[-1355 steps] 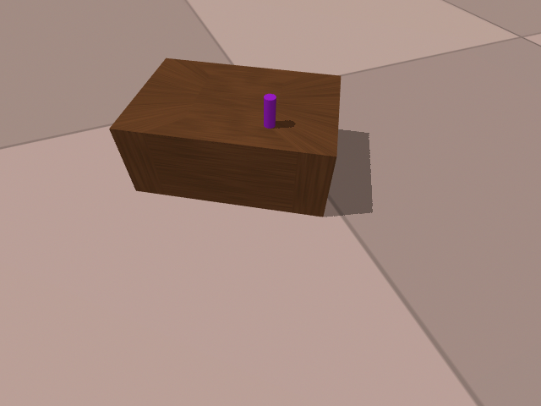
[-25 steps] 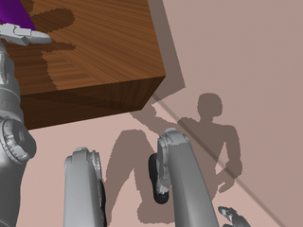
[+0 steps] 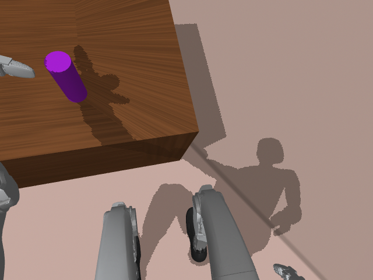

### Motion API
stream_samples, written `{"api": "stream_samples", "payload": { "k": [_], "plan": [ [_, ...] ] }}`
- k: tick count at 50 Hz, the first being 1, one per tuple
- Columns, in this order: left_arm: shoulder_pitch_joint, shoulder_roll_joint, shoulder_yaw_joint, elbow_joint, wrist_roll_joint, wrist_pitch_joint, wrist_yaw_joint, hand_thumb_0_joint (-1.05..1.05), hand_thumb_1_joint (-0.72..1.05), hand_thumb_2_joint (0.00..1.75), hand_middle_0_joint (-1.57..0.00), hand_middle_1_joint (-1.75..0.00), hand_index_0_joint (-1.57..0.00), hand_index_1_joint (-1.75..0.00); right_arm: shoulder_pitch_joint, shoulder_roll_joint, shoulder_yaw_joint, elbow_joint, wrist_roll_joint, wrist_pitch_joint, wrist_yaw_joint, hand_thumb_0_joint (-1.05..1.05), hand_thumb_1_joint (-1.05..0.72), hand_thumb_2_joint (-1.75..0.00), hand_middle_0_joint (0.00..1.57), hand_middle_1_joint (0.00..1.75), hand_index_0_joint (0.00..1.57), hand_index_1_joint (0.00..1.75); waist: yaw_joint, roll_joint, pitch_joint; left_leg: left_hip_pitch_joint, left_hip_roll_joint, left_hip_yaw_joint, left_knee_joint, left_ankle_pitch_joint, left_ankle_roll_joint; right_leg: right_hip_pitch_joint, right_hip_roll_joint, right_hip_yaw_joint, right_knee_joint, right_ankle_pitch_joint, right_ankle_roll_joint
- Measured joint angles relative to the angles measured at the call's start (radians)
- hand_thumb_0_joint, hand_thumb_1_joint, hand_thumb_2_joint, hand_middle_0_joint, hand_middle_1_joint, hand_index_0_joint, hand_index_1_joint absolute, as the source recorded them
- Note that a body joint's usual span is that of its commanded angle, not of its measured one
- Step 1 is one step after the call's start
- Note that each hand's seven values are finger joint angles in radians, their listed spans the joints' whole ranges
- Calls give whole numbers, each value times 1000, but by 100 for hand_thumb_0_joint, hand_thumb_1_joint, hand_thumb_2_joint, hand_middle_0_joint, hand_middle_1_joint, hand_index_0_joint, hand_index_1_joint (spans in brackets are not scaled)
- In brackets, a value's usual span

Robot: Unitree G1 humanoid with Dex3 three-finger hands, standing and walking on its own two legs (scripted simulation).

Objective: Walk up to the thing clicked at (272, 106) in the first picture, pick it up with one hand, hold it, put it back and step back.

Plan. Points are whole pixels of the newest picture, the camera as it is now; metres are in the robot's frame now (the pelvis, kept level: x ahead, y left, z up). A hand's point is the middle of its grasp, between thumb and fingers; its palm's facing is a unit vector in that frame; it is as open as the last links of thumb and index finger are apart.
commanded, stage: home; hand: left
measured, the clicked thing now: (68, 79) +0.57 +0.20 -0.10
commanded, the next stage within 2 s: none
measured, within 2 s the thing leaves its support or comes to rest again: neither
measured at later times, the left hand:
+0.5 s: hand out of the picture +0.43 +0.26 +0.08, palm faces +0.20 -0.91 -0.36, open 17.5 cm
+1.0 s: hand (37, 239) +0.24 +0.17 +0.10, palm faces +0.18 -0.95 -0.25, open 17.4 cm
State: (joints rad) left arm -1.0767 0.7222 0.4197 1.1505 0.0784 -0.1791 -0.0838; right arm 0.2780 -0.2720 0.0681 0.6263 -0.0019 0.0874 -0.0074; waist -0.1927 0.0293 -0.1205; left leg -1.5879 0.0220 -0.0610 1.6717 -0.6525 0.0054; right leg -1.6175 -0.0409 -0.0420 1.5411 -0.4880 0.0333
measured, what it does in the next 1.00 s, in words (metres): rises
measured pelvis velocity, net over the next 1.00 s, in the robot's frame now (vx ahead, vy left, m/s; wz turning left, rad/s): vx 0.08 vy -0.02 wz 0.05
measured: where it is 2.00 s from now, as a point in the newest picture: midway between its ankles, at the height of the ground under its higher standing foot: (165, 257)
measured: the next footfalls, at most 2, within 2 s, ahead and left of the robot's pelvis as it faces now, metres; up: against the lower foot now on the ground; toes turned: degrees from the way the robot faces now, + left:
none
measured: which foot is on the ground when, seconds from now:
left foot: down 0.00-1.00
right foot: down 0.00-1.00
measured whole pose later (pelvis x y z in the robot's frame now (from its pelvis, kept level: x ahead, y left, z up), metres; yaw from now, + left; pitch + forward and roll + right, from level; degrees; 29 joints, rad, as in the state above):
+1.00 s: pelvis +0.08 -0.02 +0.18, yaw +3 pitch +7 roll -1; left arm 0.38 0.19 -0.02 0.20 -0.04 0.15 0.13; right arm 0.19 -0.20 0.02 0.55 0.04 -0.01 -0.14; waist 0.01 0.03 -0.08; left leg -0.47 0.04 -0.03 0.82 -0.47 -0.03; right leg -0.53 -0.03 -0.06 0.78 -0.37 0.01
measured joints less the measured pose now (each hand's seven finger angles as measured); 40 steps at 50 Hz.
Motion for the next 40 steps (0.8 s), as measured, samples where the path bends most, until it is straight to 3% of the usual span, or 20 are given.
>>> {"api": "stream_samples", "payload": {
  "k": [5,13,18,29,40],
  "plan": [
    [73,15,9,30,50,66,70,-2,-56,6,-7,-5,-7,-5,11,-1,-4,-3,7,13,-4,0,-91,-91,20,30,20,30,1,-5,6,164,14,8,-152,33,-2,164,12,-1,-151,32,-3],
    [163,-1,-47,97,46,106,134,-2,-58,3,-6,-5,-5,-5,55,-1,-17,15,8,-1,-8,0,-90,-90,20,30,20,30,23,-15,15,403,21,7,-366,87,-10,409,19,-12,-362,77,-10],
    [319,-101,-105,22,18,134,139,-1,-59,3,-5,-5,-5,-5,72,-6,-37,20,23,-7,-13,0,-90,-90,20,30,20,30,53,-12,20,540,24,17,-481,116,-11,543,23,-8,-471,102,-11],
    [793,-375,-212,-337,-61,203,199,-2,-54,5,-6,-6,-6,-6,36,29,-56,-8,55,-28,-81,0,-90,-90,20,30,20,30,101,-22,20,843,25,36,-702,160,-17,831,25,1,-660,129,-15],
    [1163,-486,-353,-687,-111,259,224,-1,-53,6,-6,-6,-6,-6,-43,61,-52,-37,48,-64,-114,0,-90,-90,20,30,20,30,165,1,19,1048,21,38,-823,179,-24,1024,21,-2,-749,126,-19]
  ]
}}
